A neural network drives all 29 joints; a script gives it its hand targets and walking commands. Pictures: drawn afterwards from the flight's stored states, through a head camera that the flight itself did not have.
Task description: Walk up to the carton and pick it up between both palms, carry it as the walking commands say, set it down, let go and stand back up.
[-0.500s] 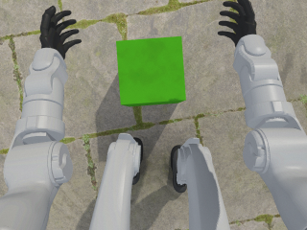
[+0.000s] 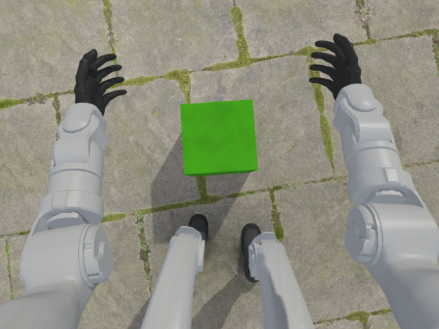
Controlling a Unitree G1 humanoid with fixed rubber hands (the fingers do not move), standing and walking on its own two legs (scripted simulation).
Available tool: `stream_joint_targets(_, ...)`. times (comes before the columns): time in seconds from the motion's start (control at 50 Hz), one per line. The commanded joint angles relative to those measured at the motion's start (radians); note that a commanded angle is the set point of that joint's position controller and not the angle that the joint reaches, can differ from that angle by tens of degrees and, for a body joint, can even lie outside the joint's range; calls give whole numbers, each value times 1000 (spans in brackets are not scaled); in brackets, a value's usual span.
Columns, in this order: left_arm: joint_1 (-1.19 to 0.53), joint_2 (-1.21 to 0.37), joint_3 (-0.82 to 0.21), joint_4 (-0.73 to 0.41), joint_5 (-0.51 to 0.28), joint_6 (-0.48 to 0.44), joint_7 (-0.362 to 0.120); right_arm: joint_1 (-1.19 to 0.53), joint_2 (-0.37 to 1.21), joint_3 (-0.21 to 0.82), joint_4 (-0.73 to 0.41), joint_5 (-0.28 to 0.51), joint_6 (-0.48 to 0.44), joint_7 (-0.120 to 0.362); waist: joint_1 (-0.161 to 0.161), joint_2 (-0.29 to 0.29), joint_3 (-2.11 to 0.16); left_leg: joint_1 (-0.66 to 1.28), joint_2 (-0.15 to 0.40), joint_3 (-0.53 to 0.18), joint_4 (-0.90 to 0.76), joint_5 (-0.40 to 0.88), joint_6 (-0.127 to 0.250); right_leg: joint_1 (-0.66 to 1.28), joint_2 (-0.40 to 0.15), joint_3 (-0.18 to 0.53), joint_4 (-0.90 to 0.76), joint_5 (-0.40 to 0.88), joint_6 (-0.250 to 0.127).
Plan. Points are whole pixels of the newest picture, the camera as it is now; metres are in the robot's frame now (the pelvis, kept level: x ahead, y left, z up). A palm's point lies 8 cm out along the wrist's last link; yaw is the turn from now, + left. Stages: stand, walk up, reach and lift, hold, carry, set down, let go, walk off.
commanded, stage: set down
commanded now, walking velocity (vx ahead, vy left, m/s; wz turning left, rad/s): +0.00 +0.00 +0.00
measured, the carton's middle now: (218, 141) +0.48 +0.04 -0.55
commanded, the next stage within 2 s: let go in 0.10 s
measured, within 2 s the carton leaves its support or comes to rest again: neither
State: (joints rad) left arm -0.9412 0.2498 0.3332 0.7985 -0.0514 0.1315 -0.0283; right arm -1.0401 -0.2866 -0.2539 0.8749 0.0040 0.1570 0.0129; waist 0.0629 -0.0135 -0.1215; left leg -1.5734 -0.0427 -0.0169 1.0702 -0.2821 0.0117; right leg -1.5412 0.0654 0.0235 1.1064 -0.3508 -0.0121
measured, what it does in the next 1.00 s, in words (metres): rises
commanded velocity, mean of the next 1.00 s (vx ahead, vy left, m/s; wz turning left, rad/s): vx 0.00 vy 0.00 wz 0.00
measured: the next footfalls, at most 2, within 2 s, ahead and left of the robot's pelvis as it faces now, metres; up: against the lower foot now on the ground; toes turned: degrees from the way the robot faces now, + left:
none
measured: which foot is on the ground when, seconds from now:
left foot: down 0.00-1.00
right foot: down 0.00-1.00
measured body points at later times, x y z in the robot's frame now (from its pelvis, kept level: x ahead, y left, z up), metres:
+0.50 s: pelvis +0.05 +0.01 +0.08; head +0.26 +0.01 +0.48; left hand +0.37 +0.26 -0.02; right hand +0.40 -0.19 -0.03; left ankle +0.08 +0.11 -0.62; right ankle +0.06 -0.10 -0.62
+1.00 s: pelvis +0.08 -0.01 +0.12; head +0.10 -0.01 +0.57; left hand +0.25 +0.23 +0.05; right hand +0.26 -0.24 +0.04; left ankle +0.08 +0.11 -0.62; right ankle +0.06 -0.10 -0.62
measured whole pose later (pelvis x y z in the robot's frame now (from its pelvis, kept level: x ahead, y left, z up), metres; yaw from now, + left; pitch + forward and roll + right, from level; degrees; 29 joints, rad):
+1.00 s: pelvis +0.08 -0.01 +0.12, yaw +1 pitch +0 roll +1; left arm 0.25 0.21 0.03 0.42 -0.02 0.08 -0.07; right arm 0.22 -0.21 -0.04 0.47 0.01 0.08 0.06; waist 0.00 0.00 0.04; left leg -0.20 -0.05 -0.05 0.43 -0.22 0.01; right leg -0.17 0.04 0.04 0.45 -0.28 -0.03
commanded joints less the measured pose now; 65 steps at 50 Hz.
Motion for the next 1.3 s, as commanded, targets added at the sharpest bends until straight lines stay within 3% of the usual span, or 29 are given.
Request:
stream_joint_targets(0.0,-192,94,17,-44,32,-28,-15,-183,-76,-25,-36,-31,-31,19,-3,-21,-736,656,14,-4,-129,258,-41,397,-13,4,-190,168,38)
stream_joint_targets(0.04,-147,90,26,-41,59,-40,-15,-172,-46,-27,-34,-40,-42,24,21,0,-753,689,14,0,-140,280,-41,429,-13,16,-204,207,32)
stream_joint_targets(0.06,-136,87,39,-30,70,-48,-16,-104,-53,-48,3,-67,-47,20,-12,-9,-784,709,11,-6,-138,316,-42,455,-8,13,-221,243,34)
stream_joint_targets(0.08,-123,64,23,0,71,-52,-22,-116,-40,-24,-18,-62,-55,17,21,-9,-758,691,13,-6,-148,303,-37,472,-24,22,-223,222,32)
stream_joint_targets(0.12,-90,71,33,-17,102,-65,-25,-86,-22,-28,-38,-66,-64,11,21,29,-775,724,9,6,-150,335,-33,475,-24,32,-225,274,33)
stream_joint_targets(0.18,49,108,50,-83,143,-85,-31,104,-6,-32,-78,-111,-71,-26,11,38,-918,884,6,-5,-132,504,-41,573,-12,41,-237,421,34)
stream_joint_targets(0.24,211,114,0,-156,131,-91,-46,226,-12,-13,-244,-138,-86,-59,-24,-4,-1000,944,-1,-19,-152,630,-30,742,-13,42,-229,616,42)
stream_joint_targets(0.26,264,116,-29,-257,125,-98,-49,287,33,13,-311,-106,-86,-70,11,36,-1072,1041,-4,-25,-173,685,-21,799,-7,38,-242,612,42)
stream_joint_targets(0.3,326,99,-88,-289,104,-95,-49,330,14,28,-356,-116,-93,-73,-26,8,-940,1105,1,-54,-201,707,-20,758,-11,27,-286,589,30)
stream_joint_targets(0.34,441,93,-98,-359,87,-94,-48,467,15,61,-429,-93,-92,-65,-5,-1,-956,1202,15,-64,-224,761,-23,798,-3,32,-307,556,33)
stream_joint_targets(0.36,486,113,-107,-362,85,-92,-50,502,30,58,-444,-74,-94,-61,4,17,-912,1264,26,-78,-240,734,-17,770,-2,20,-333,488,44)
stream_joint_targets(0.38,500,101,-127,-336,62,-94,-52,546,36,76,-399,-62,-100,-52,-36,48,-775,1275,33,-91,-264,734,-20,690,6,28,-361,419,33)
stream_joint_targets(0.4,540,72,-142,-342,51,-97,-56,537,32,86,-432,-49,-102,-39,1,33,-749,1281,27,-79,-278,682,-22,717,-4,23,-385,374,32)
stream_joint_targets(0.42,600,48,-177,-362,45,-103,-59,604,13,75,-447,-70,-109,-33,-34,-9,-709,1256,28,-81,-309,627,-24,774,-2,23,-407,368,27)
stream_joint_targets(0.5,701,46,-192,-332,24,-122,-56,735,46,104,-361,-36,-115,-10,-31,22,-444,1248,43,-90,-390,498,-29,791,-18,12,-473,201,17)
stream_joint_targets(0.62,928,33,-218,-345,41,-128,-48,977,52,125,-346,-43,-132,18,-33,25,-250,1295,38,-50,-494,320,-27,981,-39,22,-581,166,11)
stream_joint_targets(0.68,1017,40,-237,-401,43,-145,-34,1066,13,117,-413,-35,-157,19,-42,53,-200,1379,20,-47,-545,412,-29,1085,-41,26,-622,254,12)
stream_joint_targets(0.84,1120,55,-263,-494,33,-111,-37,1175,19,178,-511,-5,-137,40,-59,17,16,1489,3,-12,-659,175,-27,1258,-66,27,-762,141,7)
stream_joint_targets(0.88,1122,40,-274,-485,26,-84,-44,1176,-7,170,-524,-14,-114,43,-58,-44,123,1473,3,1,-674,116,-15,1259,-75,25,-795,89,6)
stream_joint_targets(0.98,1124,77,-261,-471,47,-25,-41,1191,-9,203,-535,12,-58,58,-81,-20,177,1570,9,-12,-661,107,-18,1239,-79,17,-809,60,4)
stream_joint_targets(1.0,1143,65,-270,-460,44,-17,-45,1191,-30,192,-560,3,-45,62,-63,-55,199,1565,10,-3,-675,98,-15,1276,-70,11,-806,65,6)
stream_joint_targets(1.06,1141,67,-271,-463,65,1,-43,1210,-21,193,-535,7,-30,62,-76,-13,203,1565,5,-9,-671,156,-21,1301,-69,15,-792,145,15)
stream_joint_targets(1.08,1119,82,-250,-485,83,2,-42,1200,-17,214,-548,4,-26,66,-50,11,218,1547,2,-6,-672,145,-21,1329,-70,6,-773,148,17)
stream_joint_targets(1.12,1092,68,-255,-502,81,7,-42,1217,-23,202,-537,6,-26,63,-74,43,180,1581,3,-10,-657,212,-28,1324,-70,25,-766,221,13)
stream_joint_targets(1.14,1132,81,-249,-476,77,6,-40,1231,-18,189,-549,-4,-27,60,-59,-3,172,1572,8,-18,-664,252,-17,1362,-66,17,-740,275,26)
stream_joint_targets(1.2,1125,60,-275,-496,76,10,-34,1263,-23,199,-527,6,-46,54,-70,59,126,1553,0,-12,-651,313,-27,1418,-49,26,-709,359,30)
stream_joint_targets(1.22,1156,43,-263,-488,79,15,-24,1245,-12,196,-532,-1,-50,51,-39,46,114,1540,-2,-27,-645,364,-27,1437,-46,23,-698,378,27)
stream_joint_targets(1.24,1148,55,-264,-487,78,21,-20,1257,-17,184,-537,-2,-53,50,-72,39,100,1571,-2,-23,-626,382,-32,1414,-48,29,-691,402,24)
stream_joint_targets(1.28,1135,53,-267,-514,80,39,-4,1281,-3,196,-510,-4,-60,44,-58,48,80,1575,9,-33,-619,431,-37,1418,-38,21,-680,419,22)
